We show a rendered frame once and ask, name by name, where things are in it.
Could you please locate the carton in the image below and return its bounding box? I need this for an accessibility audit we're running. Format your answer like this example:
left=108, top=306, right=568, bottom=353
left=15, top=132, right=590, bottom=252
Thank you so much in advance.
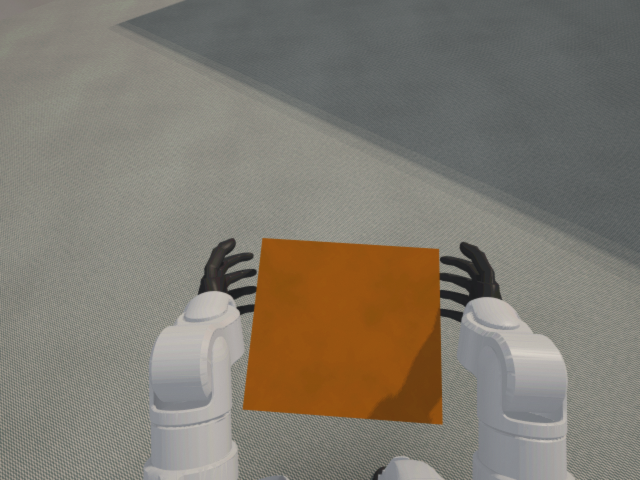
left=243, top=238, right=443, bottom=425

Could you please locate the robot left forearm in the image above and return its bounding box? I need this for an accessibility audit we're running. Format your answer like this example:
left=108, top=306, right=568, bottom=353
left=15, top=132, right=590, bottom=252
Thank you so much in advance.
left=143, top=291, right=245, bottom=480

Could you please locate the robot right shin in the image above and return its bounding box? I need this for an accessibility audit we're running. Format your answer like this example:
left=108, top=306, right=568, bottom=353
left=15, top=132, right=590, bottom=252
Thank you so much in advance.
left=385, top=456, right=410, bottom=470

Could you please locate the right robot thigh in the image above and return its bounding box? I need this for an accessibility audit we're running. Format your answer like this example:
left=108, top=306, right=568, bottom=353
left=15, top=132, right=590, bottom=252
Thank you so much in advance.
left=378, top=460, right=444, bottom=480

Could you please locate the right robot hand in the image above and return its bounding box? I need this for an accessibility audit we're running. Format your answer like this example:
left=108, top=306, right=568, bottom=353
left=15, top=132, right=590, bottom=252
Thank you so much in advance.
left=440, top=242, right=502, bottom=323

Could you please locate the robot right forearm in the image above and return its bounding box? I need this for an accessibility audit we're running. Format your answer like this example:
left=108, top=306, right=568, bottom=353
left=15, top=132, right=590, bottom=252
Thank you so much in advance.
left=457, top=297, right=575, bottom=480

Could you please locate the left robot hand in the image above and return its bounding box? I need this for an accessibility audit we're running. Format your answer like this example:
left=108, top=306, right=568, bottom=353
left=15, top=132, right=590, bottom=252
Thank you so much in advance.
left=198, top=238, right=257, bottom=315

